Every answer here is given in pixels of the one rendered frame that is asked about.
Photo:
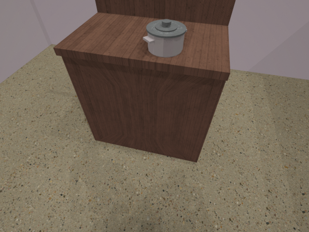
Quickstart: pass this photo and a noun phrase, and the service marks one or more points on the pot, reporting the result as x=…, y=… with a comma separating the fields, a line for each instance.
x=164, y=47

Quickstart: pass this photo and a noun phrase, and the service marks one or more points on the table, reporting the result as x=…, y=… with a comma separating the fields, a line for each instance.
x=135, y=99

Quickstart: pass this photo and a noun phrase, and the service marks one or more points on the lid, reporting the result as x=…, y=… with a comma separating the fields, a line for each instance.
x=176, y=29

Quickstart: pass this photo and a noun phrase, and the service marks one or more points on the knob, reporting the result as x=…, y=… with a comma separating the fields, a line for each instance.
x=166, y=22

